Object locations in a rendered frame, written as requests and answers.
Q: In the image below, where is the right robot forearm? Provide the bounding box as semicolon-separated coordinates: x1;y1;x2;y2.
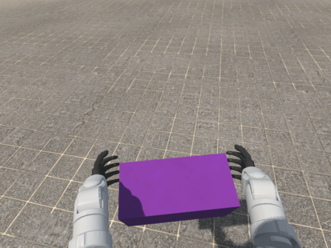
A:
241;166;302;248

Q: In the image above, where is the robot right hand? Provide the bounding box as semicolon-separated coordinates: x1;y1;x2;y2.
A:
226;145;255;180

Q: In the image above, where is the robot left hand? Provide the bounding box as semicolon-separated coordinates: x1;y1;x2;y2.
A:
91;150;119;186

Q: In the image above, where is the carton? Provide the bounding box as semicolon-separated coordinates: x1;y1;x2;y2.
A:
118;153;240;226

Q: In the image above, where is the left robot forearm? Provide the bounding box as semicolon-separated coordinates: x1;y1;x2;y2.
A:
68;174;113;248

